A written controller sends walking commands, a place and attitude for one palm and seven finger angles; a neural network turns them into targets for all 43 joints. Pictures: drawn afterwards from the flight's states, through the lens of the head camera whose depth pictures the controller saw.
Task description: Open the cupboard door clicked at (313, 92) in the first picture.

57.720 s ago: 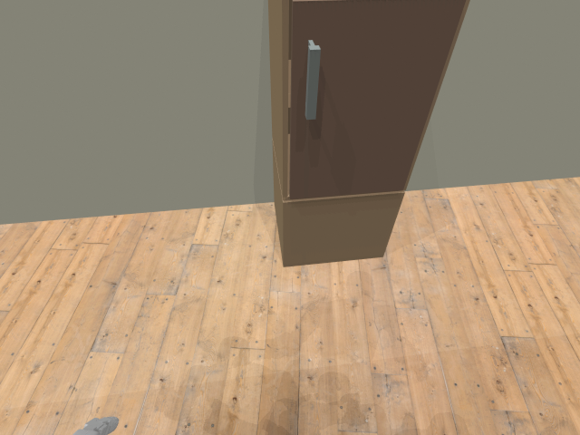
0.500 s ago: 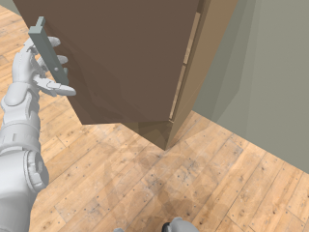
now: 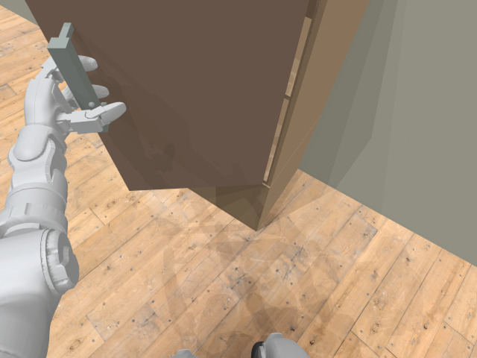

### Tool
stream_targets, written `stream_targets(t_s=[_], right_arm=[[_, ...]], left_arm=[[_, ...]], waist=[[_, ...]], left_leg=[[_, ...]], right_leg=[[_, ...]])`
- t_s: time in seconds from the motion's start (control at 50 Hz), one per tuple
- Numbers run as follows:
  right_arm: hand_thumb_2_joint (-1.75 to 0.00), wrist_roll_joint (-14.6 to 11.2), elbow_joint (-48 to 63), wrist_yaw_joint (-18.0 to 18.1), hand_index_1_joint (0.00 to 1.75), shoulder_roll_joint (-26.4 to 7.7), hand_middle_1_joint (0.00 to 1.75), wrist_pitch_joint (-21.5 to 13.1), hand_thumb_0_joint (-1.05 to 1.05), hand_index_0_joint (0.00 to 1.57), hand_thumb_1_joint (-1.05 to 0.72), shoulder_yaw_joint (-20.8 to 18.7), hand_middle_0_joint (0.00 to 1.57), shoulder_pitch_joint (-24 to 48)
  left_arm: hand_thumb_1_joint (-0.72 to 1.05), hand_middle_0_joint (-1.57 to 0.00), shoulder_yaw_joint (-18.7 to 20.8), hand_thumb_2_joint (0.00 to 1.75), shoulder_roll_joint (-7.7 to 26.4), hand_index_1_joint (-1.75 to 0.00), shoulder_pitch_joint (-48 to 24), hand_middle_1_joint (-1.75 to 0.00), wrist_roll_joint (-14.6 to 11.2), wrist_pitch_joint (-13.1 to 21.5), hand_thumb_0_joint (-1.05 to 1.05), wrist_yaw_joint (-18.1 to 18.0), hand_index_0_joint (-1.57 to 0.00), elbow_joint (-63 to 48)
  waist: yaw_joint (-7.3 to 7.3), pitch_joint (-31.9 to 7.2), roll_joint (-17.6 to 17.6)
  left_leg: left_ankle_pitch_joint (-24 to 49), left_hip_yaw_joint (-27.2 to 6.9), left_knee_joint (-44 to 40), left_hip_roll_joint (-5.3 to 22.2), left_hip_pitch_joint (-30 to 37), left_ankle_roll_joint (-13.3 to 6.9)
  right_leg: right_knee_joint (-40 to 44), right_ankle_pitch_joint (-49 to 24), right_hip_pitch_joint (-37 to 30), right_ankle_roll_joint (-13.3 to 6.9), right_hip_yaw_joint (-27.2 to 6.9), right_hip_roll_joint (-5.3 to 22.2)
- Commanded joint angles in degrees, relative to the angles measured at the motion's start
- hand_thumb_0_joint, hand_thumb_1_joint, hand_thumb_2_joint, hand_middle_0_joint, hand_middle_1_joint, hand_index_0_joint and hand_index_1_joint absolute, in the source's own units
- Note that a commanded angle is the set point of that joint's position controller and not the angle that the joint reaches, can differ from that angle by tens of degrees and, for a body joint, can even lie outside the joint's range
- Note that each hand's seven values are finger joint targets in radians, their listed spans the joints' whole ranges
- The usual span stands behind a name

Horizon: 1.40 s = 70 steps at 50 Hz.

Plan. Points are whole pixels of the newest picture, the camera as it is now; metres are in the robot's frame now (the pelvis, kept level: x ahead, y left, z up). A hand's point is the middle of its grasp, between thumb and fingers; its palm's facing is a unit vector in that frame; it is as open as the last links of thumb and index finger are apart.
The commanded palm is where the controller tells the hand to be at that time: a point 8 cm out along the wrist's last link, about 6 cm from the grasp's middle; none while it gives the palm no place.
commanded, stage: close the thumb around the handle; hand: left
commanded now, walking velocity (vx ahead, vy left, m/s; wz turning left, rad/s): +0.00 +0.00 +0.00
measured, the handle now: (86, 82) +0.55 +0.23 +0.11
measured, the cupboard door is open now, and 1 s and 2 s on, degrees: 38 58 81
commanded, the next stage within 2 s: pull the door open along its arc in 0.32 s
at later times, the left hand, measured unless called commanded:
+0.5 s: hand (92, 104) +0.50 +0.21 +0.12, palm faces +0.03 -1.00 -0.01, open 6.0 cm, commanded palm +0.46 +0.25 +0.11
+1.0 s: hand (107, 162) +0.38 +0.17 +0.12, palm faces +0.15 -0.99 +0.07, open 6.4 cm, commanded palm +0.32 +0.22 +0.11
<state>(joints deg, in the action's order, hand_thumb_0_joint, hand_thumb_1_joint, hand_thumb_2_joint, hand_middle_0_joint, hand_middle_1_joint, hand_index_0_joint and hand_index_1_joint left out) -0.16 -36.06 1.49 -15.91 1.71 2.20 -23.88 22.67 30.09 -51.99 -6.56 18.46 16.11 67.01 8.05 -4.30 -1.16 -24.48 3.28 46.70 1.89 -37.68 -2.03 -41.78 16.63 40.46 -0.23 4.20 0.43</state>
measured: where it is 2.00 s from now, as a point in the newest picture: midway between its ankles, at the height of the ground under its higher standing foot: outside the picture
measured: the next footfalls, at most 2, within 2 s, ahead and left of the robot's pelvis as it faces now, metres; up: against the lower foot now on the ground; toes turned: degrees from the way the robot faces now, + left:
none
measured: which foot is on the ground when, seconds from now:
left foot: down 0.00-1.00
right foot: down 0.00-1.00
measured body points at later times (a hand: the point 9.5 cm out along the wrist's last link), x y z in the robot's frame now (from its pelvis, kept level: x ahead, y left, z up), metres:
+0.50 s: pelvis +0.00 +0.00 +0.00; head +0.10 +0.01 +0.44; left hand +0.49 +0.26 +0.12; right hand +0.02 -0.27 -0.11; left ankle -0.02 +0.09 -0.70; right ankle +0.03 -0.12 -0.70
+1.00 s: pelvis +0.01 +0.00 +0.02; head +0.05 -0.01 +0.46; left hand +0.37 +0.22 +0.12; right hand +0.14 -0.25 -0.09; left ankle -0.02 +0.09 -0.70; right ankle +0.03 -0.12 -0.70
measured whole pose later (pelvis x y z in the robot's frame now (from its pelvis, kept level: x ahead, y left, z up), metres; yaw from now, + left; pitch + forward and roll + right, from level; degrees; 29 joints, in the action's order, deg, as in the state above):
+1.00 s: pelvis +0.01 +0.00 +0.02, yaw -1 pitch +9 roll -1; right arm -1.8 -31.1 -0.8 -13.8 0.2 0.3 -16.6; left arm 13.9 9.1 -13.3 -11.9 9.3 1.0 18.9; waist 1.8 -6.2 -2.5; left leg -23.0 5.4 38.8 1.6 -24.9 -1.7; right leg -36.6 16.0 29.6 -0.1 2.0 0.1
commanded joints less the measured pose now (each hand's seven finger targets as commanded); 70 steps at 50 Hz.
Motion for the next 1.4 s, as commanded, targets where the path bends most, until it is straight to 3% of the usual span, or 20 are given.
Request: stream_targets(t_s=[0.0,0.1,0.16,0.22,0.28,0.42,0.52,0.62,0.7,0.76,0.82,0.84,0.88,0.92,1.06,1.12,1.22,1.26,1.3,1.38], right_arm=[[-0.9,-0.23,3.53,0.66,0.3,-10.24,0.3,-1.17,0.0,0.2,-0.9,-3.37,0.2,-7.92],[-0.9,-0.23,3.56,0.87,0.3,-10.27,0.3,-1.22,0.0,0.2,-0.9,-3.37,0.2,-8.04],[-0.9,-0.16,3.39,0.96,0.3,-9.98,0.3,-1.4,0.0,0.2,-0.9,-3.45,0.2,-8.08],[-0.9,-0.1,3.15,0.89,0.3,-10.4,0.3,-1.23,0.0,0.2,-0.9,-3.5,0.2,-8.39],[-0.9,-0.01,3.44,0.78,0.3,-10.13,0.3,-1.31,0.0,0.2,-0.9,-3.62,0.2,-8.22],[-0.9,-0.23,3.39,0.99,0.3,-10.2,0.3,-0.98,0.0,0.2,-0.9,-3.43,0.2,-7.81],[-0.9,-0.4,4.95,0.74,0.3,-9.81,0.3,-0.76,0.0,0.2,-0.9,-3.52,0.2,-6.72],[-0.9,-1.06,7.5,0.37,0.3,-9.65,0.3,-0.52,0.0,0.2,-0.9,-3.95,0.2,-4.73],[-0.9,-1.67,9.58,-0.05,0.3,-8.84,0.3,-0.88,0.0,0.2,-0.9,-4.3,0.2,-2.37],[-0.9,-2.15,11.24,-0.54,0.3,-8.21,0.3,-1.51,0.0,0.2,-0.9,-4.23,0.2,-0.04],[-0.9,-2.51,12.31,-0.69,0.3,-7.85,0.3,-2.15,0.0,0.2,-0.9,-4.21,0.2,2.4],[-0.9,-2.36,12.84,-0.96,0.3,-5.92,0.3,-2.74,0.0,0.2,-0.9,-4.15,0.2,5.35],[-0.9,-2.31,13.06,-1.73,0.3,-5.32,0.3,-4.03,0.0,0.2,-0.9,-4.01,0.2,7.26],[-0.9,-1.88,12.83,-2.59,0.3,-4.58,0.3,-4.79,0.0,0.2,-0.9,-4.16,0.2,7.96],[-0.9,0.26,11.96,-1.8,0.3,-2.73,0.3,-3.26,0.0,0.2,-0.9,-3.76,0.2,14.04],[-0.9,0.9,11.73,-0.94,0.3,-1.36,0.3,-1.96,0.0,0.2,-0.9,-2.79,0.2,17.26],[-0.9,2.09,11.7,0.3,0.3,-0.57,0.3,-0.44,0.0,0.2,-0.9,-2.49,0.2,18.24],[-0.9,2.26,11.87,0.6,0.3,-0.45,0.3,-0.06,0.0,0.2,-0.9,-2.5,0.2,18.68],[-0.9,2.16,12.29,0.59,0.3,-0.04,0.3,0.07,0.0,0.2,-0.9,-2.41,0.2,19.69],[-0.9,2.41,12.92,0.39,0.3,0.25,0.3,-0.1,0.0,0.2,-0.9,-2.27,0.2,20.64]], left_arm=[[0.62,-0.38,0.69,0.78,14.47,-1.32,-26.96,-1.32,-0.56,3.82,0.0,0.68,-0.38,-12.28],[0.9,-0.4,2.35,0.9,16.32,-1.35,-25.99,-1.35,-0.89,4.04,0.0,1.13,-0.4,-12.94],[0.9,-0.4,-0.05,0.9,13.08,-1.35,-27.03,-1.35,-1.31,4.09,0.0,1.51,-0.4,-13.19],[0.9,-0.4,1.05,0.9,14.53,-1.35,-26.45,-1.35,-1.3,3.75,0.0,1.26,-0.4,-12.54],[0.9,-0.4,1.01,0.9,14.27,-1.35,-25.74,-1.35,-0.83,4.19,0.0,0.95,-0.4,-13.69],[0.9,-0.4,1.87,0.9,16.17,-1.35,-26.26,-1.35,-0.81,3.66,0.0,1.19,-0.4,-12.63],[0.9,-0.4,2.07,0.9,14.55,-1.35,-18.3,-1.35,-1.81,3.58,0.0,2.31,-0.4,-14.6],[0.9,-0.4,2.69,0.9,12.77,-1.35,-8.37,-1.35,-4.28,2.4,0.0,2.98,-0.4,-20.39],[0.9,-0.4,1.79,0.9,9.5,-1.35,0.69,-1.35,-6.13,1.09,0.0,2.83,-0.4,-29.64],[0.9,-0.4,0.26,0.9,5.38,-1.35,10.22,-1.35,-7.82,-0.54,0.0,2.3,-0.4,-35.98],[0.9,-0.4,0.51,0.9,3.73,-1.35,17.9,-1.35,-8.49,-2.47,0.0,1.07,-0.4,-42.15],[0.9,-0.4,8.08,0.9,3.3,-1.35,17.49,-1.35,-10.98,-3.56,0.0,-7.0,-0.4,-47.52],[0.9,-0.4,2.43,0.9,-4.61,-1.35,26.42,-1.35,-9.57,-5.11,0.0,-13.79,-0.4,-53.12],[0.9,-0.4,0.1,0.9,-8.63,-1.35,33.12,-1.35,-7.6,-6.01,0.0,-18.41,-0.4,-60.47],[0.9,-0.4,-7.57,0.9,-16.92,-1.35,35.9,-1.35,0.38,-10.13,0.0,-34.94,-0.4,-71.75],[0.9,-0.4,-12.14,0.9,-21.44,-1.35,35.27,-1.35,3.73,-12.96,0.0,-40.6,-0.4,-73.48],[0.9,-0.4,-19.68,0.9,-26.43,-1.35,38.47,-1.35,7.51,-15.54,0.0,-43.03,-0.4,-77.46],[0.9,-0.4,-22.74,0.9,-29.19,-1.35,40.97,-1.35,7.38,-15.84,0.0,-42.39,-0.4,-78.48],[0.9,-0.4,-25.53,0.9,-31.55,-1.35,44.17,-1.35,7.1,-15.78,0.0,-41.75,-0.4,-81.86],[0.9,-0.4,-29.23,0.9,-33.95,-1.35,49.91,-1.35,7.32,-15.96,0.0,-41.85,-0.4,-85.99]], waist=[[1.0,-23.07,-5.02],[0.19,-24.84,-6.27],[1.1,-23.18,-5.95],[0.89,-23.74,-4.3],[0.2,-25.51,-6.5],[0.78,-23.71,-4.02],[-1.79,-25.81,-5.86],[-3.81,-25.72,-2.27],[-5.72,-26.36,-2.87],[-7.17,-23.21,-2.97],[-7.85,-20.3,0.11],[-12.71,-19.73,0.87],[-11.26,-16.53,-1.6],[-11.78,-18.23,-1.32],[-10.37,-12.61,4.94],[-10.49,-10.64,1.9],[-9.58,-11.51,3.29],[-9.21,-11.03,5.01],[-9.5,-10.25,2.88],[-9.66,-8.68,3.33]], left_leg=[[23.04,-4.96,-6.05,-0.6,11.34,0.91],[24.36,-4.85,-5.94,-0.66,11.96,1.02],[24.66,-5.17,-5.86,-0.52,12.93,0.95],[23.81,-5.19,-5.95,-0.47,12.07,0.96],[25.44,-5.19,-5.86,-0.6,13.3,1.06],[23.17,-4.21,-5.83,-0.83,10.03,0.45],[27.16,-3.87,-6.01,-0.8,11.9,0.81],[27.53,-2.83,-7.31,-0.67,10.54,0.47],[31.84,-2.25,-8.33,-0.49,12.4,0.48],[33.56,-1.97,-9.4,-0.47,13.16,0.57],[30.29,-1.6,-10.87,-0.65,12.37,0.69],[27.84,-2.0,-11.57,-1.41,10.61,1.56],[27.67,-1.9,-13.06,-1.11,13.02,2.19],[32.79,-1.54,-12.93,-0.79,15.26,2.75],[21.67,-1.54,-15.04,-1.09,15.43,1.95],[17.7,-1.52,-16.18,-1.64,16.23,1.88],[18.54,-1.57,-16.52,-1.61,19.38,1.5],[18.76,-1.73,-16.42,-1.56,20.36,1.39],[19.03,-1.44,-16.65,-1.49,21.54,1.45],[19.99,-1.93,-16.52,-1.44,22.14,1.43]], right_leg=[[2.2,-17.16,-13.65,-1.05,-2.32,-2.21],[2.0,-18.34,-14.87,-1.21,-2.45,-2.17],[2.27,-17.49,-13.05,-1.22,-2.09,-2.26],[2.31,-17.39,-13.58,-1.05,-2.14,-2.28],[1.98,-18.17,-14.0,-1.14,-2.25,-2.21],[2.41,-19.75,-16.32,-0.96,-2.88,-2.1],[1.94,-21.92,-18.18,-1.27,-2.71,-2.03],[2.37,-24.39,-22.61,-1.22,-2.78,-2.07],[2.67,-27.49,-25.48,-1.37,-2.73,-1.77],[3.41,-27.85,-26.14,-1.59,-2.41,-1.62],[4.1,-27.1,-27.5,-1.36,-2.19,-1.4],[4.95,-24.03,-27.47,-1.31,-1.18,-1.58],[5.67,-21.63,-26.55,-1.26,-0.56,-1.55],[5.51,-24.6,-27.94,-1.24,-0.26,-1.27],[8.63,-18.64,-30.2,-1.08,-1.45,-0.03],[10.54,-13.35,-29.89,-1.21,-2.14,0.6],[12.08,-15.05,-32.0,-1.33,-2.51,1.05],[12.89,-15.98,-32.9,-1.27,-2.52,1.14],[13.03,-16.35,-32.91,-1.4,-2.51,1.16],[13.03,-18.05,-33.46,-1.42,-2.41,1.29]])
